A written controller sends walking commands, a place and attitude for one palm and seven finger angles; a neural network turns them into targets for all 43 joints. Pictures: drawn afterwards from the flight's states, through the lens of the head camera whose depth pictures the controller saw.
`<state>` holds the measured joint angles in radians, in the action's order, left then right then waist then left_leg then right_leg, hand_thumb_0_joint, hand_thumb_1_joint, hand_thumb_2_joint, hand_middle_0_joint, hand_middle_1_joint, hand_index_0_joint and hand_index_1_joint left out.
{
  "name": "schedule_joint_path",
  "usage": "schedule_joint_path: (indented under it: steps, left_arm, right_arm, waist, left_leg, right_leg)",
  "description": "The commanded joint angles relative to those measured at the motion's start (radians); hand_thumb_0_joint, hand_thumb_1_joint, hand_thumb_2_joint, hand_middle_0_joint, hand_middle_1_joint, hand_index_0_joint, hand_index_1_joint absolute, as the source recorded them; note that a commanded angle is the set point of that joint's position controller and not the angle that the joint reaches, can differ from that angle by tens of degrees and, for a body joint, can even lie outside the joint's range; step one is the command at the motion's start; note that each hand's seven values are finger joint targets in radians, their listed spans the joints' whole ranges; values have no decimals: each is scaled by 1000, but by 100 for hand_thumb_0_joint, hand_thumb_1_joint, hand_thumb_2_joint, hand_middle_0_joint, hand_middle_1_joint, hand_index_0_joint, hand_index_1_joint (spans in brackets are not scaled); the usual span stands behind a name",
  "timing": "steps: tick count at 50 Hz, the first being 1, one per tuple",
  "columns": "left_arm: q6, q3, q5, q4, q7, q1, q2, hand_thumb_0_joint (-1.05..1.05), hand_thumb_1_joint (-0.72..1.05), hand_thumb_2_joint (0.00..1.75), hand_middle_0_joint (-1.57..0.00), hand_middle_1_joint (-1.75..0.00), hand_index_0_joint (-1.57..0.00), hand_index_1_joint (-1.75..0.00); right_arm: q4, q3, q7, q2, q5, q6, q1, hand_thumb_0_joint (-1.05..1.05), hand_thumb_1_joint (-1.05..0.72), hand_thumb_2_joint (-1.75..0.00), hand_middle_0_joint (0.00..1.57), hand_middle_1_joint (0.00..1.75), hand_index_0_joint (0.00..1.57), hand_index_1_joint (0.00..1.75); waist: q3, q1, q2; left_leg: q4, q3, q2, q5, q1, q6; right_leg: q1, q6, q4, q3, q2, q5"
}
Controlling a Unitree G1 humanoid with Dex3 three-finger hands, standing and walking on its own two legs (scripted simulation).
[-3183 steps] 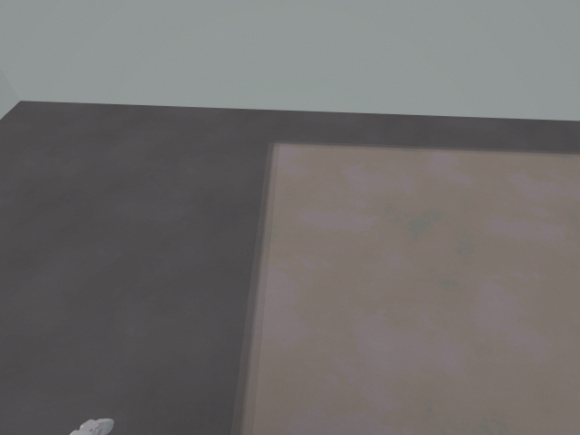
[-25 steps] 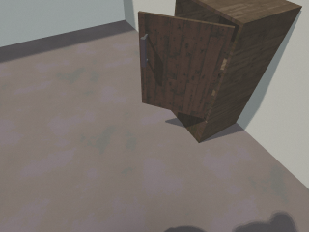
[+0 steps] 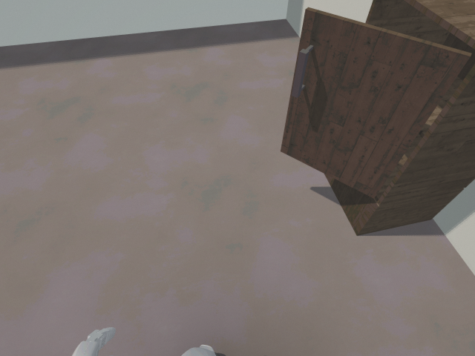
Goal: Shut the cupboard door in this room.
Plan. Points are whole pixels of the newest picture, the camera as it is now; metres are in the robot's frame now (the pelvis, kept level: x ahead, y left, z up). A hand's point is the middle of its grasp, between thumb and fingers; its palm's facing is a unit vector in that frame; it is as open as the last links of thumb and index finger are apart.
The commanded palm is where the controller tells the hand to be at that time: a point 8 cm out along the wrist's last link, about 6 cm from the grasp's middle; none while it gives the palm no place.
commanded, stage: walk to a spot facing it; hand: left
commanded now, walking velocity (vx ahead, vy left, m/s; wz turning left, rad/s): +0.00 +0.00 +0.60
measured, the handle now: (303, 71) +0.93 -0.18 -0.05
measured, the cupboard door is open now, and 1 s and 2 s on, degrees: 41 41 41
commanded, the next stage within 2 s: turn to face it in 0.76 s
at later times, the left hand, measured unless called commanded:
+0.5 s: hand out of the picture +0.01 +0.23 -0.18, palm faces +0.36 -0.90 -0.25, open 7.4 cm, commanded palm none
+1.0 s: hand out of the picture +0.12 +0.21 -0.16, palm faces +0.61 -0.76 -0.23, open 7.3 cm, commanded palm none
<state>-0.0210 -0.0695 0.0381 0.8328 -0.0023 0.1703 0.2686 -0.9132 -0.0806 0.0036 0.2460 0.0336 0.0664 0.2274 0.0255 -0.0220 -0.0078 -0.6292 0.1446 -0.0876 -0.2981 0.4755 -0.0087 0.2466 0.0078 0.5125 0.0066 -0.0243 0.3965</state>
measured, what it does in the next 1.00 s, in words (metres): walks ahead, turning left: left foot, then right foot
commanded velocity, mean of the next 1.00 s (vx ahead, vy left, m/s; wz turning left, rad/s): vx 0.10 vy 0.00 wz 0.39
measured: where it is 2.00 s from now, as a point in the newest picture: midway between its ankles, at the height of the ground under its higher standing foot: (223, 355)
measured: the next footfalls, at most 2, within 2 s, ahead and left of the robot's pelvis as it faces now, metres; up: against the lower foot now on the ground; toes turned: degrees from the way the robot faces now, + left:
left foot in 0.36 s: +0.10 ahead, +0.15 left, +0.00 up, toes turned +21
right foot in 0.70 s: +0.27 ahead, -0.07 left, +0.00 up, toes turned +21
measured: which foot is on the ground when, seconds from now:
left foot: up 0.00-0.34, down 0.36-0.70, up 0.72-1.00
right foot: down 0.00-0.34, up 0.36-0.68, down 0.70-1.00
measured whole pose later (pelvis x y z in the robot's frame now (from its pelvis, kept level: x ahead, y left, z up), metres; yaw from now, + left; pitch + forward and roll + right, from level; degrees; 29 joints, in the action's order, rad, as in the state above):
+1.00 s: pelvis +0.20 +0.04 +0.01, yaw +36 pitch +1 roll +1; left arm 0.03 -0.05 0.03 0.92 -0.03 0.28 0.17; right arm -0.92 -0.05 0.02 0.22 0.03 0.03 0.15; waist 0.11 0.02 0.02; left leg -0.72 -0.06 0.03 -0.30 0.42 -0.02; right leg 0.17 0.02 0.50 -0.22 -0.13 0.33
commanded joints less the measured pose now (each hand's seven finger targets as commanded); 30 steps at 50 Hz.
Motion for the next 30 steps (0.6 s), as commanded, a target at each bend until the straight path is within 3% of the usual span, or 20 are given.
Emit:
schedule_joint_path:
  steps: [1, 2, 3, 4, 6, 7, 9, 12, 14, 15, 16, 17, 18, 19, 20, 21, 22, 23, 25, 30]
  left_arm:
    - [24, -46, -13, -58, -23, -5, 186, 0, 90, 90, -20, -30, -20, -30]
    - [32, -36, -13, -61, -28, -39, 135, 0, 90, 90, -20, -30, -20, -30]
    - [41, -25, -13, -51, -25, -39, 108, 0, 90, 90, -20, -30, -20, -30]
    - [47, -21, -13, -33, -23, 11, 94, 0, 90, 90, -20, -30, -20, -30]
    - [50, -24, -12, 9, -24, 125, 111, 0, 90, 90, -20, -30, -20, -30]
    - [50, -26, -9, 27, -27, 167, 119, 0, 90, 90, -20, -30, -20, -30]
    - [43, -28, -9, 36, -30, 219, 132, 0, 90, 90, -20, -30, -20, -30]
    - [44, -33, -6, 41, -27, 227, 148, 0, 90, 90, -20, -30, -20, -30]
    - [50, -42, -10, 34, -22, 214, 169, 0, 90, 90, -20, -30, -20, -30]
    - [50, -40, -14, 32, -17, 211, 174, 0, 90, 90, -20, -30, -20, -30]
    - [51, -37, -18, 21, -12, 205, 154, 0, 90, 90, -20, -30, -20, -30]
    - [52, -18, -26, -22, 2, 185, 83, 0, 90, 90, -20, -30, -20, -30]
    - [41, -14, -19, -75, -3, 87, 87, 0, 90, 90, -20, -30, -20, -30]
    - [39, -17, -18, -79, -10, 32, 73, 0, 90, 90, -20, -30, -20, -30]
    - [33, -21, -18, -65, -7, 13, 69, 0, 90, 90, -20, -30, -20, -30]
    - [27, -27, -13, -44, 1, 28, 73, 0, 90, 90, -20, -30, -20, -30]
    - [25, -29, -10, -26, 10, 62, 74, 0, 90, 90, -20, -30, -20, -30]
    - [20, -31, -9, -12, 15, 81, 61, 0, 90, 90, -20, -30, -20, -30]
    - [14, -29, -10, -12, 18, 82, 46, 0, 90, 90, -20, -30, -20, -30]
    - [17, -28, -8, -33, 23, 78, 44, 0, 90, 90, -20, -30, -20, -30]
  right_arm:
    - [128, -30, 15, 83, 3, -17, -53, 0, -90, -90, 20, 30, 20, 30]
    - [125, -31, 22, 99, 3, -15, -41, 0, -90, -90, 20, 30, 20, 30]
    - [119, -26, 30, 99, 0, -19, -52, 0, -90, -90, 20, 30, 20, 30]
    - [117, -18, 33, 85, -5, -22, -62, 0, -90, -90, 20, 30, 20, 30]
    - [126, -5, 33, 64, -10, -21, -109, 0, -90, -90, 20, 30, 20, 30]
    - [134, 0, 35, 57, -12, -21, -138, 0, -90, -90, 20, 30, 20, 30]
    - [141, 13, 36, 40, -12, -19, -170, 0, -90, -90, 20, 30, 20, 30]
    - [148, 19, 42, 39, -15, -27, -194, 0, -90, -90, 20, 30, 20, 30]
    - [134, 18, 37, 57, -12, -42, -131, 0, -90, -90, 20, 30, 20, 30]
    - [111, 13, 33, 83, -7, -48, -52, 0, -90, -90, 20, 30, 20, 30]
    - [83, -6, 28, 149, -2, -58, 67, 0, -90, -90, 20, 30, 20, 30]
    - [61, -42, 21, 292, 6, -65, 181, 0, -90, -90, 20, 30, 20, 30]
    - [37, -46, 11, 321, -9, -60, 243, 0, -90, -90, 20, 30, 20, 30]
    - [43, -38, -2, 292, -8, -66, 203, 0, -90, -90, 20, 30, 20, 30]
    - [63, -26, -9, 246, -7, -69, 130, 0, -90, -90, 20, 30, 20, 30]
    - [77, -13, -12, 201, -4, -72, 53, 0, -90, -90, 20, 30, 20, 30]
    - [84, -8, -14, 185, -3, -77, 5, 0, -90, -90, 20, 30, 20, 30]
    - [87, -5, -14, 183, -2, -81, -16, 0, -90, -90, 20, 30, 20, 30]
    - [84, -9, -13, 184, -1, -83, -32, 0, -90, -90, 20, 30, 20, 30]
    - [79, -21, -5, 185, 0, -72, -60, 0, -90, -90, 20, 30, 20, 30]
  waist:
    - [54, -12, 165]
    - [59, -32, 177]
    - [98, -30, 172]
    - [83, -15, 170]
    - [55, 28, 178]
    - [42, 47, 181]
    - [25, 65, 214]
    - [15, 68, 243]
    - [-31, 30, 222]
    - [-73, -11, 189]
    - [-166, -76, 79]
    - [-242, -121, -254]
    - [-220, -146, -163]
    - [-167, -128, -135]
    - [-78, -102, -178]
    - [-20, -63, -171]
    - [-24, -28, -159]
    - [-19, -12, -145]
    - [-13, 3, -117]
    - [19, 29, -136]
  left_leg:
    - [-618, -44, 83, -119, 285, -28]
    - [-621, -59, 108, -73, 268, -35]
    - [-595, -96, 124, -32, 246, -44]
    - [-545, -127, 114, -27, 235, -51]
    - [-440, -178, 107, -59, 220, -49]
    - [-379, -197, 104, -75, 215, -46]
    - [-286, -231, 97, -62, 170, -38]
    - [-132, -276, 84, -63, 53, -12]
    - [-15, -312, 51, -46, -107, 15]
    - [67, -321, 29, 25, -267, 29]
    - [143, -206, 126, 143, -531, 70]
    - [163, 255, 456, 397, -744, 225]
    - [235, 337, 546, 379, -687, 297]
    - [265, 302, 495, 219, -566, 270]
    - [308, 265, 448, 62, -425, 239]
    - [339, 215, 398, -28, -327, 211]
    - [342, 175, 363, -68, -289, 193]
    - [350, 142, 337, -67, -253, 186]
    - [362, 126, 312, -96, -207, 189]
    - [348, 130, 263, -224, -84, 169]
  right_leg:
    - [-11, -153, -391, 370, -404, 276]
    - [-10, -134, -373, 257, -350, 161]
    - [-27, -127, -321, 120, -299, -40]
    - [-89, -125, -269, 47, -270, -262]
    - [-214, -117, -181, -29, -271, -608]
    - [-271, -111, -149, -41, -276, -718]
    - [-302, -96, -106, -81, -278, -836]
    - [-272, -90, -70, -114, -299, -832]
    - [-241, -77, 30, -149, -308, -903]
    - [-169, -50, 141, -187, -284, -850]
    - [5, -11, 366, -214, -265, -629]
    - [351, 55, 670, -214, -95, 167]
    - [444, 38, 755, -70, -95, 253]
    - [456, 37, 755, -26, -110, 196]
    - [441, 39, 729, -4, -130, 142]
    - [408, 41, 696, 9, -134, 76]
    - [365, 42, 651, 0, -127, 41]
    - [340, 45, 610, -15, -113, 14]
    - [296, 51, 495, -31, -95, -8]
    - [118, 59, 243, -89, -26, -84]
